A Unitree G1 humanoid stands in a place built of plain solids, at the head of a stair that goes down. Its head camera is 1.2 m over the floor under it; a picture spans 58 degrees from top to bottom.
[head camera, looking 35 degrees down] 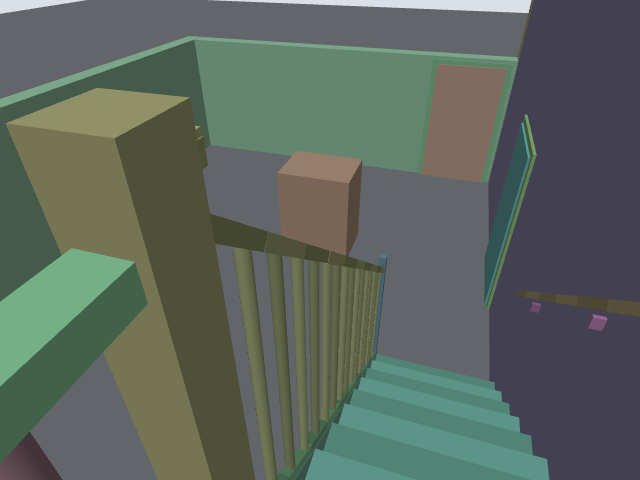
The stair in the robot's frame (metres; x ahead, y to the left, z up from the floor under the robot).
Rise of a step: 0.20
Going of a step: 0.24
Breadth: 0.98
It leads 18 degrees to the right of straight ahead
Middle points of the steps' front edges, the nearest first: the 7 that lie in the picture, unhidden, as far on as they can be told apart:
0.98 -0.52 -0.59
1.21 -0.59 -0.78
1.44 -0.66 -0.98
1.67 -0.74 -1.17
1.90 -0.81 -1.37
2.13 -0.88 -1.57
2.36 -0.96 -1.76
